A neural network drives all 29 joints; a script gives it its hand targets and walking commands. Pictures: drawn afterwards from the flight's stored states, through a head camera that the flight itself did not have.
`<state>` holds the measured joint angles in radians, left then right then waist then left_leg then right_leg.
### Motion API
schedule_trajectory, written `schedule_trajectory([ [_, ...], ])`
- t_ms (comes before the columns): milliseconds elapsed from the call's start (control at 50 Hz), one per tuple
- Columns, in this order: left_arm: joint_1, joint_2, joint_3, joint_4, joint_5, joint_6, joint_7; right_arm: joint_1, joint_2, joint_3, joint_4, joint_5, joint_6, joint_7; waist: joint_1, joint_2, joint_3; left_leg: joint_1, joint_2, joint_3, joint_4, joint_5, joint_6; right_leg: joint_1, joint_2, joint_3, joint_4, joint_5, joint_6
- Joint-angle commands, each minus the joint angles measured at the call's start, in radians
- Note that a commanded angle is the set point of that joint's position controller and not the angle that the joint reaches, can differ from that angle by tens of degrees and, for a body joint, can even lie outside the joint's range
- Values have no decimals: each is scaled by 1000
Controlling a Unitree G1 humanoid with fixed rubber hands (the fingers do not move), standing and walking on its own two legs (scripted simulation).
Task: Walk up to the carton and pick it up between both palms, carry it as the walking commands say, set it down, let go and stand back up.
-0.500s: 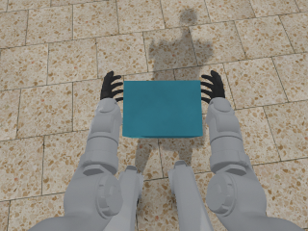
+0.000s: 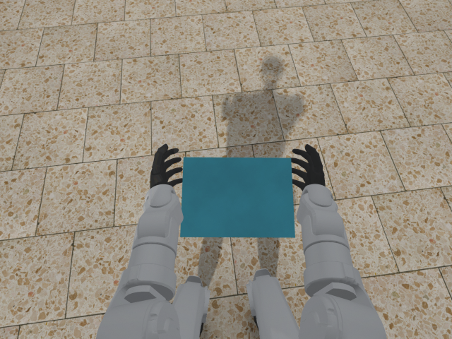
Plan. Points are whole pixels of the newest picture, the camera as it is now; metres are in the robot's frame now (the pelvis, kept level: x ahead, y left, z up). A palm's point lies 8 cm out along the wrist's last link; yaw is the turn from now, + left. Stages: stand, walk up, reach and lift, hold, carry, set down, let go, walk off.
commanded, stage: reach and lift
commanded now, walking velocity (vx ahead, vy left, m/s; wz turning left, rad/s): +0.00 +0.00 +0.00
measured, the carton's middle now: (235, 201) +0.39 -0.03 -0.14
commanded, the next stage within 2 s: none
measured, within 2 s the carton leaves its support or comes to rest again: neither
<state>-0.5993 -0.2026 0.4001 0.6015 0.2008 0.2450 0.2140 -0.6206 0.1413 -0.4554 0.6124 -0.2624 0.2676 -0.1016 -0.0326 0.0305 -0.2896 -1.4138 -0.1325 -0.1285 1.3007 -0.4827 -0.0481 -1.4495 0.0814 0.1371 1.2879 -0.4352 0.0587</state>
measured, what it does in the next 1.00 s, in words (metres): rises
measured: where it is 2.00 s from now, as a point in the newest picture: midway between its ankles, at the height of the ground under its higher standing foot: outside the picture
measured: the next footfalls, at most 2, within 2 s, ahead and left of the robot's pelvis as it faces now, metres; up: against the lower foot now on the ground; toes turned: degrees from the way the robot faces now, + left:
none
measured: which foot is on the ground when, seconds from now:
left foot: down 0.00-1.00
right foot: down 0.00-1.00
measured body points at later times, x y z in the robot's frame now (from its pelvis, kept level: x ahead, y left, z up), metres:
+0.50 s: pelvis +0.01 -0.01 +0.06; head +0.13 -0.03 +0.50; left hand +0.39 +0.11 +0.03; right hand +0.37 -0.18 +0.02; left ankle +0.05 +0.13 -0.60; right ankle +0.07 -0.14 -0.60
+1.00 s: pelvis +0.04 +0.00 +0.12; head +0.10 -0.01 +0.57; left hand +0.38 +0.12 +0.09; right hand +0.36 -0.17 +0.09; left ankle +0.05 +0.13 -0.60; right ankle +0.07 -0.14 -0.60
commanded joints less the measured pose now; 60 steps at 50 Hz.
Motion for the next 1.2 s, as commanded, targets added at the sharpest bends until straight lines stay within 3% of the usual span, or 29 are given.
schedule_trajectory([
  [0, -585, -899, -552, 122, -70, 16, -338, -578, 915, 582, 82, 129, 11, 330, 11, 31, -573, 363, -27, 129, -267, 183, 14, 540, 62, -142, -179, 226, -40],
  [20, -603, -915, -555, 121, -65, 21, -347, -604, 893, 576, 60, 119, 18, 328, -31, -19, -598, 352, -29, 135, -261, 188, 4, 574, 60, -146, -208, 228, -30],
  [40, -555, -917, -502, 185, -23, 31, -351, -573, 884, 538, 133, 96, 28, 328, 10, 15, -527, 324, -38, 131, -280, 173, 4, 583, 51, -143, -232, 209, -32],
  [60, -522, -937, -516, 188, -38, 27, -355, -519, 843, 531, 139, 90, 30, 328, -28, 21, -487, 353, -35, 125, -282, 140, 14, 539, 55, -154, -231, 163, -38],
  [100, -538, -905, -528, 136, -57, 21, -364, -471, 912, 551, 145, 108, 32, 335, -38, -62, -496, 410, -28, 122, -297, 199, 16, 589, 57, -140, -263, 218, -29],
  [120, -660, -928, -575, -1, -95, 3, -362, -496, 967, 565, 127, 109, 26, 337, -53, -31, -596, 460, -28, 118, -298, 221, 11, 625, 58, -140, -249, 234, -43],
  [140, -664, -890, -584, -2, -102, 14, -365, -509, 921, 542, 112, 103, 26, 338, -51, 36, -565, 415, -34, 118, -330, 207, 3, 634, 46, -135, -262, 259, -53],
  [180, -590, -950, -579, 36, -100, 16, -369, -547, 962, 630, 63, 131, 24, 342, -24, -77, -579, 459, -33, 109, -333, 255, 8, 727, 47, -132, -298, 293, -38],
  [260, -438, -948, -522, 161, -12, 40, -385, -553, 948, 638, -4, 137, 21, 343, 23, -23, -580, 491, -33, 107, -376, 220, 22, 710, 44, -119, -331, 273, -27],
  [340, -493, -990, -584, 98, -66, 41, -407, -571, 1008, 722, -49, 169, 28, 340, -13, -127, -662, 561, -27, 108, -370, 265, 30, 827, 43, -126, -359, 290, -11],
  [360, -457, -1006, -576, 136, -43, 44, -416, -519, 953, 660, -5, 141, 32, 334, -10, -63, -587, 532, -31, 104, -397, 281, 22, 821, 27, -121, -391, 350, -15],
  [380, -440, -963, -541, 126, -58, 43, -422, -538, 982, 705, -56, 176, 35, 335, 12, -145, -602, 579, -14, 92, -401, 288, 50, 811, 34, -124, -387, 331, -11],
  [400, -494, -979, -543, 85, -37, 44, -423, -499, 934, 636, -7, 126, 41, 341, -24, -52, -525, 509, -26, 101, -401, 250, 36, 781, 23, -110, -399, 283, -23],
  [420, -482, -909, -541, 48, -51, 49, -418, -523, 1015, 684, -8, 164, 49, 345, 31, -117, -555, 567, -17, 106, -440, 286, 47, 876, 34, -121, -409, 356, -22],
  [440, -468, -926, -542, 90, -42, 57, -423, -382, 969, 606, 92, 107, 64, 344, -59, -97, -459, 519, -18, 103, -444, 242, 34, 842, 29, -108, -436, 330, -28],
  [500, -462, -954, -548, 101, -26, 66, -432, -472, 961, 632, 12, 113, 51, 339, -7, 4, -453, 612, -13, 105, -485, 207, 30, 879, 18, -92, -487, 226, -45],
  [520, -386, -959, -534, 128, -30, 71, -434, -374, 933, 630, 5, 95, 56, 339, -32, -61, -388, 606, -16, 90, -530, 257, 33, 906, 22, -106, -523, 301, -32],
  [540, -368, -919, -547, 136, -17, 72, -430, -416, 943, 646, -2, 127, 49, 341, 8, -31, -406, 640, -8, 96, -528, 309, 29, 927, 18, -99, -505, 335, -33],
  [620, -358, -918, -545, 128, -18, 64, -434, -340, 899, 603, 37, 102, 57, 349, -32, 18, -362, 721, 2, 68, -585, 341, 31, 955, 21, -98, -553, 383, -43],
  [700, -359, -960, -674, -4, -105, 30, -423, -286, 954, 681, -62, 136, 33, 334, -63, -61, -450, 836, 8, 66, -597, 537, 13, 1082, 25, -98, -577, 612, -31],
  [720, -336, -943, -640, 31, -81, 41, -424, -275, 888, 620, 1, 105, 41, 339, -41, 48, -386, 789, -2, 60, -631, 480, 0, 1070, 15, -98, -588, 550, -47],
  [840, -219, -985, -572, 66, 0, 85, -409, -356, 881, 670, -79, 125, 82, 380, 26, 6, -297, 915, -1, 73, -739, 338, 25, 1073, 27, -109, -670, 343, -40],
  [940, -234, -1009, -630, 36, -87, 106, -420, -234, 872, 656, -79, 106, 108, 356, -66, -60, -316, 1030, 20, 49, -746, 464, 17, 1144, 27, -116, -693, 464, -41],
  [1020, -163, -992, -623, 38, -76, 140, -422, -254, 837, 689, -169, 132, 125, 368, -41, -26, -272, 1073, 13, 50, -804, 494, 10, 1188, 26, -97, -742, 482, -50],
  [1040, -150, -996, -621, -12, -77, 139, -418, -264, 902, 723, -155, 161, 135, 368, 6, -38, -245, 1069, 22, 43, -822, 511, 14, 1230, 22, -96, -766, 480, -47],
  [1060, -205, -990, -632, -37, -81, 151, -415, -220, 892, 666, -101, 127, 157, 366, -43, -1, -221, 1062, 32, 44, -816, 450, 15, 1215, 19, -86, -752, 455, -50],
  [1080, -180, -975, -613, -21, -94, 164, -414, -203, 900, 679, -123, 134, 171, 367, -28, -71, -169, 1098, 36, 35, -840, 455, 22, 1232, 23, -103, -773, 441, -47],
  [1160, -123, -966, -621, -28, -102, 202, -416, -141, 914, 706, -141, 188, 209, 367, -1, -6, -149, 1129, 23, 41, -887, 550, 26, 1318, 19, -83, -818, 561, -33],
  [1180, -163, -965, -628, -57, -104, 209, -415, -197, 919, 684, -136, 155, 214, 362, -14, -62, -157, 1117, 17, 44, -878, 434, 23, 1334, 23, -90, -820, 473, -36],
])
